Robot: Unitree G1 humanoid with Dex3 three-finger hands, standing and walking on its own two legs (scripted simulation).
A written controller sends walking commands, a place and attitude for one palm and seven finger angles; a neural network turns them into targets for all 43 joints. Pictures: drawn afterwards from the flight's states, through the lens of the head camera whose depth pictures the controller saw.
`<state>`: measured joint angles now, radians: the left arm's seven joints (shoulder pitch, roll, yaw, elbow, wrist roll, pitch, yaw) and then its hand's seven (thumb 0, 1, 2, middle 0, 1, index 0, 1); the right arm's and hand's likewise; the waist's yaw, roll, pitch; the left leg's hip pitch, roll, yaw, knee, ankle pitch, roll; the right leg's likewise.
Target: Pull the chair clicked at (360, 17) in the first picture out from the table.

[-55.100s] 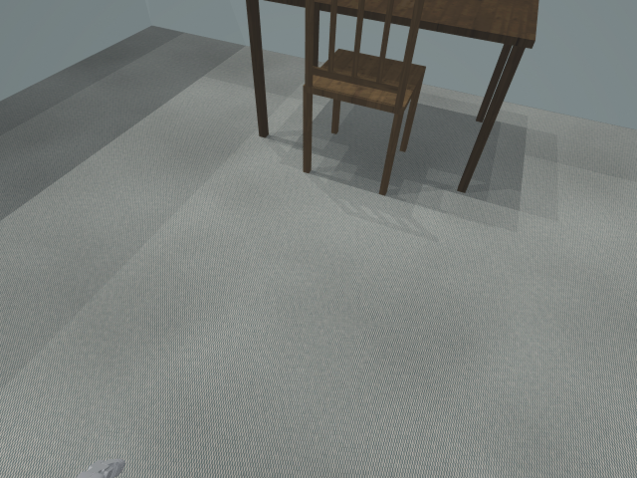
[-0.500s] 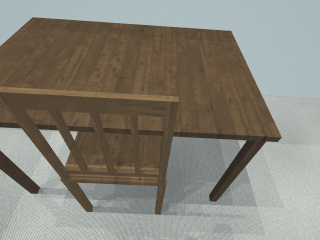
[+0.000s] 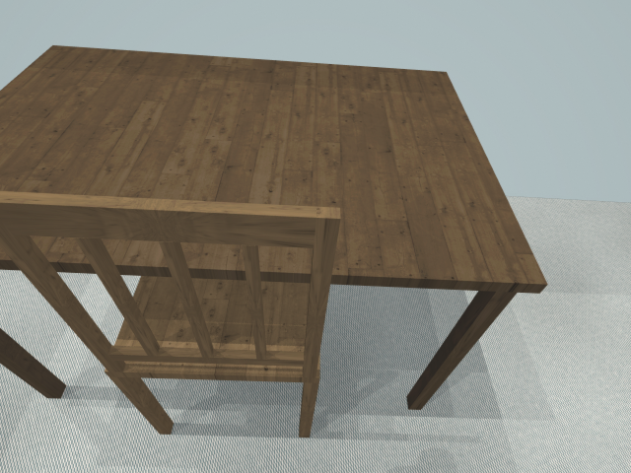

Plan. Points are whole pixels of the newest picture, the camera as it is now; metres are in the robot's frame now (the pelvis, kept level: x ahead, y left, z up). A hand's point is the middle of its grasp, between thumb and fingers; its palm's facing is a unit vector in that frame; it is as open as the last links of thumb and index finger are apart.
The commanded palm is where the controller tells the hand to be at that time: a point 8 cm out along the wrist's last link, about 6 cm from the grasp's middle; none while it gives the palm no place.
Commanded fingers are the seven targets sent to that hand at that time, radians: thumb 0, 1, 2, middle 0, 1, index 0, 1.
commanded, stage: look again from close up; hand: left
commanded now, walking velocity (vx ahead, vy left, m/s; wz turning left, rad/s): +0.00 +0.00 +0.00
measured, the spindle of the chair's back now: (192, 306) +0.36 +0.22 -0.06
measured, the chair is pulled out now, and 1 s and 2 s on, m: -0.10 -0.10 -0.10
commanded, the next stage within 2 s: shuffle to correct the standing spot in 0.94 s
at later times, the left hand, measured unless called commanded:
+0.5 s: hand out of the picture +0.07 +0.18 -0.17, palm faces +0.02 -0.97 -0.25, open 7.4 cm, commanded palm none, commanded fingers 0.00 0.90 0.90 -0.20 -0.30 -0.20 -0.30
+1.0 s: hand out of the picture +0.04 +0.17 -0.18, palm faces +0.01 -0.97 -0.23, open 7.4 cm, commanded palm none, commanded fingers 0.00 0.90 0.90 -0.20 -0.30 -0.20 -0.30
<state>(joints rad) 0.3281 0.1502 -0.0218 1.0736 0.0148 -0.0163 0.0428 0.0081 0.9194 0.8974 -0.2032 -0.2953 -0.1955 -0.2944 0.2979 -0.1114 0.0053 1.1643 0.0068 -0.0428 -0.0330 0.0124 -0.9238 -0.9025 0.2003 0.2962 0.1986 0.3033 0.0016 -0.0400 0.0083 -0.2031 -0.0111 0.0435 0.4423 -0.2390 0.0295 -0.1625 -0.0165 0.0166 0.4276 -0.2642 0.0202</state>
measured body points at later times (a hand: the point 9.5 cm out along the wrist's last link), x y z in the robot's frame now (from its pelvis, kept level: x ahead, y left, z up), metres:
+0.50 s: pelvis +0.02 +0.00 -0.01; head +0.04 -0.01 +0.44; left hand +0.07 +0.23 -0.15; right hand +0.09 -0.24 -0.16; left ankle +0.00 +0.10 -0.74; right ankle -0.02 -0.13 -0.74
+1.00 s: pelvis +0.02 -0.01 +0.00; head +0.05 -0.01 +0.45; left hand +0.04 +0.22 -0.16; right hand +0.05 -0.24 -0.16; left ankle +0.00 +0.10 -0.74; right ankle -0.02 -0.13 -0.74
